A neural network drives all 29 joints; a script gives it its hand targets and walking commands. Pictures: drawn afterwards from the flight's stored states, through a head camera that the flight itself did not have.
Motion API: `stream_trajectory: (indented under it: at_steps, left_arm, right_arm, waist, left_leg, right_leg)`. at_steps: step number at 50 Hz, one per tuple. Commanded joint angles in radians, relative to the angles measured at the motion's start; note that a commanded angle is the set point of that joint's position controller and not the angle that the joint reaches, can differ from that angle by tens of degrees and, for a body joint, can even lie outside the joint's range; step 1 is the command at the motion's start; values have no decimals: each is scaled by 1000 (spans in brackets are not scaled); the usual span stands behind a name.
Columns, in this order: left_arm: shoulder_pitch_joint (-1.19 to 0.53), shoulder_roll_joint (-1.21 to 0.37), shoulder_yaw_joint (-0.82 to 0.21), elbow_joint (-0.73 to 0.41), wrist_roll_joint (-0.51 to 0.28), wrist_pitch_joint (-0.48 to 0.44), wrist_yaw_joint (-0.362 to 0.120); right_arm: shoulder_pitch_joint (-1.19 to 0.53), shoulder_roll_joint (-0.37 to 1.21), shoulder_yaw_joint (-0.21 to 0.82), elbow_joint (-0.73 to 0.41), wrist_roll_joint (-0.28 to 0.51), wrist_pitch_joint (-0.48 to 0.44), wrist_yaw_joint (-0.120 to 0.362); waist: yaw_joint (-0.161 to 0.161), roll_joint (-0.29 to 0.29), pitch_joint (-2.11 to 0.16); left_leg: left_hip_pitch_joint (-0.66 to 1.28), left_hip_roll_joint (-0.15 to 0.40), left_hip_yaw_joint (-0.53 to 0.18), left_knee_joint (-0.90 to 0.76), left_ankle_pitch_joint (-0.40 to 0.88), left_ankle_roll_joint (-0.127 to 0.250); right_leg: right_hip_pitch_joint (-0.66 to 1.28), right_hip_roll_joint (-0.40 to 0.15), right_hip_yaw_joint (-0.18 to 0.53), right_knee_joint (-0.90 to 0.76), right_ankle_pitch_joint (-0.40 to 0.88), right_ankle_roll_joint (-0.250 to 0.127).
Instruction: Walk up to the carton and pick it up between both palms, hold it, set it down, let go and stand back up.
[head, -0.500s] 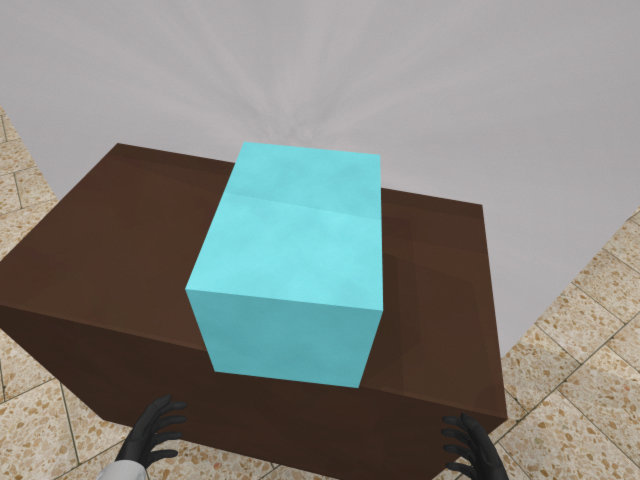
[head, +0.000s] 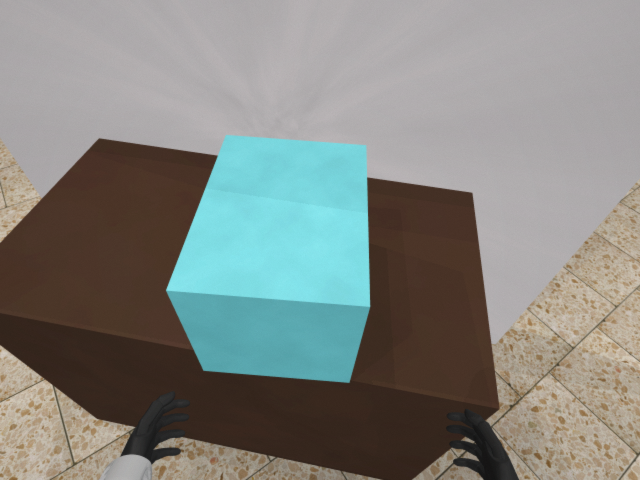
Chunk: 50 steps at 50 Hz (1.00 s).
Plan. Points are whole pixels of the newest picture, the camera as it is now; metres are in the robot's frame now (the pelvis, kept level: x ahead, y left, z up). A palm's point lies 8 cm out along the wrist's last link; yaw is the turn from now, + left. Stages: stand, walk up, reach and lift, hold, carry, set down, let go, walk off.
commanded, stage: let go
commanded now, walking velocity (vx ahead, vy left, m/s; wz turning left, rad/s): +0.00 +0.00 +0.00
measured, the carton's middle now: (286, 256) +0.42 +0.06 +0.00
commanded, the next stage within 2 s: stand in 0.26 s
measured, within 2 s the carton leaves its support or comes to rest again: neither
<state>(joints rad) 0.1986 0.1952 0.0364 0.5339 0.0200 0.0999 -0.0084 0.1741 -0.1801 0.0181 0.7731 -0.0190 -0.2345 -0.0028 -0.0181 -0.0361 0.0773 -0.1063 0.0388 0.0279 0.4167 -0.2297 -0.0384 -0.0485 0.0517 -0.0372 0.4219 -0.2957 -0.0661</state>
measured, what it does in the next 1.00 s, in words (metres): stands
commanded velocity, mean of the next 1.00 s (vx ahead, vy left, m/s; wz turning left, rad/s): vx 0.00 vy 0.00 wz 0.00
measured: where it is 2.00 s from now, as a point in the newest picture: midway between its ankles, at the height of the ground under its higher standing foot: outside the picture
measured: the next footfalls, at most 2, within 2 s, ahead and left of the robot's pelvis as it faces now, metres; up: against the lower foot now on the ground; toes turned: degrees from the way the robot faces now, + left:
none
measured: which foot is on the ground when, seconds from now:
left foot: down 0.00-1.00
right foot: down 0.00-1.00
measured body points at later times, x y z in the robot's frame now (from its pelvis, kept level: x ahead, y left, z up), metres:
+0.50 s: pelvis -0.02 +0.01 +0.00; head -0.02 +0.01 +0.45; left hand +0.09 +0.26 -0.11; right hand +0.07 -0.22 -0.14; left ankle +0.00 +0.14 -0.74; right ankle -0.04 -0.07 -0.74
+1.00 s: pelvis -0.03 +0.01 +0.00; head -0.04 +0.01 +0.45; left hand -0.03 +0.23 -0.15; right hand -0.02 -0.21 -0.16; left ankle +0.00 +0.14 -0.74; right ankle -0.04 -0.07 -0.74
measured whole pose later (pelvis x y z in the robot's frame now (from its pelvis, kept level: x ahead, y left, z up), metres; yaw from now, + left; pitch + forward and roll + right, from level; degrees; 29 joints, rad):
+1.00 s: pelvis -0.03 +0.01 +0.00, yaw +1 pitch -3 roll +0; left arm 0.35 0.12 0.02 1.01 0.02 -0.02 0.03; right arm 0.29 -0.15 -0.02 1.09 -0.02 0.02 -0.02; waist 0.00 0.02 0.03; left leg -0.20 0.03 0.01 0.43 -0.18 -0.01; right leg -0.12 0.04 -0.06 0.41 -0.24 -0.05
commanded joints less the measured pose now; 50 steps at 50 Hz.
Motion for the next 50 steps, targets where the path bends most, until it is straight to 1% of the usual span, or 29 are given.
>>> stream_trajectory:
  at_steps: [1,3,8,13,14,15,17,18,19,20,21,22,25,26,27,28,29,30,32,34,35,37,39,40,43,44,46,47,50]
  left_arm:
    - [-62,113,31,-124,2,-29,3]
    - [-65,110,29,-128,8,-30,3]
    - [-98,101,7,-120,-5,-24,15]
    - [-111,109,4,-125,-10,-22,16]
    - [36,137,31,-24,26,-72,10]
    - [80,139,30,2,22,-86,10]
    - [56,140,28,12,18,-108,5]
    - [16,119,18,13,17,-115,1]
    - [35,104,14,41,18,-115,-2]
    - [51,92,3,59,11,-119,0]
    - [43,95,5,61,10,-122,-4]
    - [33,106,8,70,8,-126,4]
    - [71,94,10,116,3,-136,18]
    - [63,113,14,133,7,-136,22]
    - [98,103,13,158,3,-135,25]
    - [88,101,17,176,4,-134,23]
    - [121,106,16,190,2,-135,26]
    - [98,111,19,201,7,-138,29]
    - [133,85,16,231,4,-135,30]
    - [154,94,21,262,4,-135,31]
    - [192,108,23,285,-1,-135,34]
    - [191,70,18,308,0,-133,37]
    - [209,66,14,353,-1,-131,44]
    - [211,45,11,361,2,-132,44]
    - [213,44,15,395,6,-133,43]
    - [241,54,13,418,3,-131,45]
    - [227,32,8,433,0,-129,45]
    - [251,29,7,451,-1,-127,47]
    - [240,10,2,470,-4,-127,43]
  right_arm:
    - [-47,-130,-21,-108,6,-31,0]
    - [-55,-124,-29,-112,3,-31,-1]
    - [-74,-132,-45,-118,-1,-15,9]
    - [-93,-128,-56,-154,-11,-6,14]
    - [31,-145,-76,-34,4,139,2]
    - [38,-157,-77,-49,-12,200,6]
    - [47,-136,-64,-71,-8,233,10]
    - [71,-128,-64,-58,-4,234,12]
    - [53,-152,-72,-57,-10,233,13]
    - [44,-161,-86,-56,-9,231,19]
    - [22,-157,-78,-40,-11,231,19]
    - [38,-162,-84,-31,-9,230,23]
    - [54,-138,-81,12,-15,232,18]
    - [83,-122,-78,25,-11,231,21]
    - [97,-140,-82,57,-14,230,20]
    - [101,-116,-82,66,-14,233,18]
    - [86,-121,-79,79,-15,233,18]
    - [95,-104,-81,88,-11,237,15]
    - [99,-132,-87,112,-20,234,6]
    - [131,-130,-81,149,-14,233,-2]
    - [144,-125,-80,171,-9,232,-3]
    - [136,-105,-76,200,-7,234,-10]
    - [153,-98,-71,215,-7,239,-11]
    - [139,-95,-69,224,-8,238,-16]
    - [157,-71,-64,258,0,242,-16]
    - [174,-76,-62,271,-3,240,-20]
    - [180,-60,-52,285,4,245,-21]
    - [181,-70,-54,297,1,242,-21]
    - [156,-65,-50,307,-1,239,-19]
  waist:
    - [4,8,-92]
    - [-1,15,-84]
    - [4,18,-67]
    - [10,8,-57]
    - [55,184,10]
    - [45,172,6]
    - [42,91,-13]
    - [16,90,-21]
    - [25,92,-63]
    - [33,43,-74]
    - [37,88,-98]
    - [29,18,-110]
    - [35,18,-81]
    - [17,-11,-40]
    - [29,14,-59]
    - [14,-9,-33]
    - [30,27,-45]
    - [13,-13,-35]
    - [23,11,-54]
    - [14,73,-50]
    - [21,44,-61]
    - [24,74,0]
    - [15,8,-1]
    - [20,41,-6]
    - [14,55,42]
    - [18,31,58]
    - [12,26,68]
    - [14,60,54]
    - [23,35,61]
  left_leg:
    - [145,-44,5,-2,283,9]
    - [144,-43,3,-2,278,9]
    - [162,-36,4,-8,231,2]
    - [135,-35,9,-14,203,9]
    - [-79,87,-94,-7,380,44]
    - [-147,93,-100,-25,214,59]
    - [-145,84,-101,-12,177,59]
    - [-137,64,-100,-29,140,51]
    - [-108,58,-89,-10,142,58]
    - [-91,51,-92,6,111,51]
    - [-84,55,-92,-18,81,54]
    - [-84,55,-99,-11,105,52]
    - [-85,49,-98,-10,103,60]
    - [-104,53,-107,-12,96,65]
    - [-89,45,-89,-11,75,65]
    - [-86,49,-94,-14,53,67]
    - [-66,43,-89,-16,105,64]
    - [-93,40,-88,-20,80,61]
    - [-79,49,-95,-26,83,65]
    - [-87,56,-98,-49,57,73]
    - [-100,55,-111,-73,36,83]
    - [-94,54,-102,-65,49,80]
    - [-79,53,-96,-59,90,76]
    - [-68,56,-106,-60,72,88]
    - [-101,46,-86,-65,47,68]
    - [-96,58,-101,-70,58,76]
    - [-135,46,-92,-83,43,71]
    - [-120,48,-92,-83,25,77]
    - [-141,35,-85,-69,27,67]
  right_leg:
    - [-139,-88,62,-97,545,87]
    - [-154,-82,56,-96,542,85]
    - [-203,-70,44,-117,379,76]
    - [-204,-72,48,-111,342,74]
    - [-149,-110,107,-63,261,58]
    - [-100,-124,119,-92,146,53]
    - [-100,-135,128,-76,268,34]
    - [-115,-122,124,-65,240,26]
    - [-111,-128,129,-62,264,22]
    - [-141,-135,135,-84,261,16]
    - [-140,-127,123,-81,200,24]
    - [-131,-128,117,-95,198,20]
    - [-158,-136,133,-100,193,6]
    - [-173,-141,130,-105,205,4]
    - [-183,-143,142,-120,157,2]
    - [-195,-140,138,-134,128,-3]
    - [-180,-140,137,-124,171,4]
    - [-189,-144,143,-136,151,-6]
    - [-164,-138,132,-130,144,-11]
    - [-164,-127,118,-133,111,2]
    - [-132,-121,110,-122,104,6]
    - [-184,-131,125,-130,90,-1]
    - [-190,-133,124,-137,109,-1]
    - [-181,-131,127,-143,114,-1]
    - [-205,-130,135,-149,55,1]
    - [-204,-132,124,-156,81,5]
    - [-192,-126,122,-152,45,7]
    - [-185,-127,127,-164,35,5]
    - [-198,-128,131,-167,10,8]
